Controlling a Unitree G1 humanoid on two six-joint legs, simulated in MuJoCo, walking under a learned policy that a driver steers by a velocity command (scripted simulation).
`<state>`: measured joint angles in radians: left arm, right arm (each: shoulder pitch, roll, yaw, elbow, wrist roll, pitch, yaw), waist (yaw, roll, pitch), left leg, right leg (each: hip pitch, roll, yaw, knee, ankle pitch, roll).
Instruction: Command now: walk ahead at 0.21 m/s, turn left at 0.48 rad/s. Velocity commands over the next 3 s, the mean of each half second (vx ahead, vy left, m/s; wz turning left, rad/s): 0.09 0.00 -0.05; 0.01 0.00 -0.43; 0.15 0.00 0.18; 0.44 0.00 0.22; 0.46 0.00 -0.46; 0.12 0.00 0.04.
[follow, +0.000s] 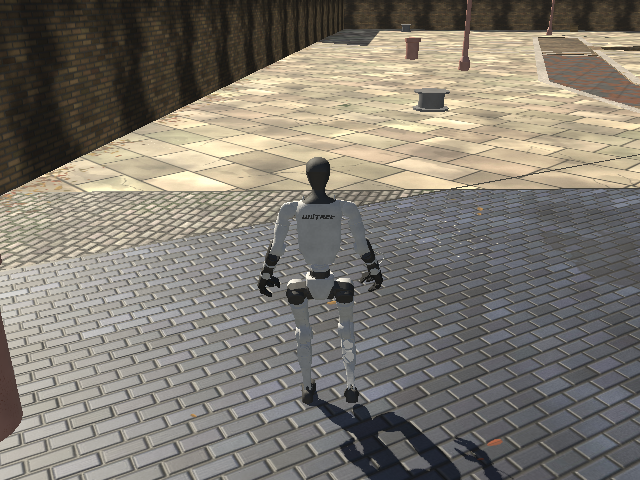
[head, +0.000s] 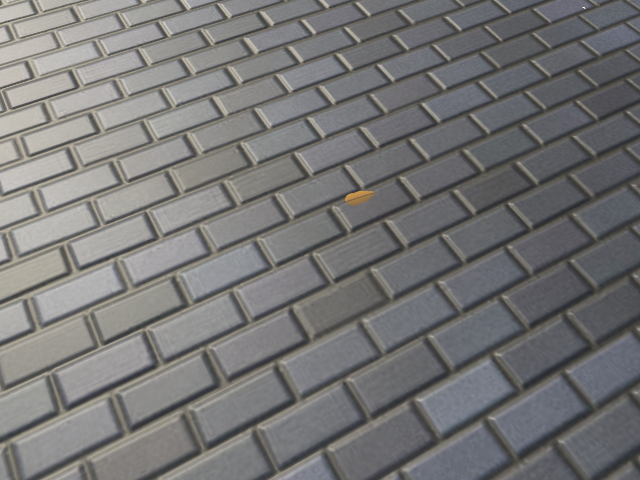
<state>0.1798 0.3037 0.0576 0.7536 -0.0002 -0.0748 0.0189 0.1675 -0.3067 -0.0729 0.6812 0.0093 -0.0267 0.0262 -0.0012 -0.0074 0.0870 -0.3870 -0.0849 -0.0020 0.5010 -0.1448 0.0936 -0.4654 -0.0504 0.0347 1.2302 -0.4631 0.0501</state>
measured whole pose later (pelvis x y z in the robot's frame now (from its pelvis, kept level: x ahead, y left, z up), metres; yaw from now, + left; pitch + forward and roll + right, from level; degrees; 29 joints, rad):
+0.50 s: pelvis +0.12 -0.04 +0.00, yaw -5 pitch +3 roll +1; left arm 0.19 0.29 0.06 0.73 -0.01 -0.01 0.02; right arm 0.10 -0.29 -0.06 0.76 0.00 0.03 -0.04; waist 0.03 0.01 0.04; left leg -0.43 -0.07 -0.05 0.96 -0.52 -0.04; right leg -0.39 0.02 0.09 0.49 -0.15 -0.01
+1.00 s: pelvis +0.13 -0.01 +0.01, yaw -19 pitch +1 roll -1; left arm 0.16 0.29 0.07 0.70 -0.01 0.05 0.02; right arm 0.20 -0.26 -0.05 0.78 0.00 0.01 -0.03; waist -0.04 -0.02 0.04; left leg -0.21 0.04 0.06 0.44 -0.24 0.01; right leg -0.37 -0.01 0.05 0.76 -0.39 0.09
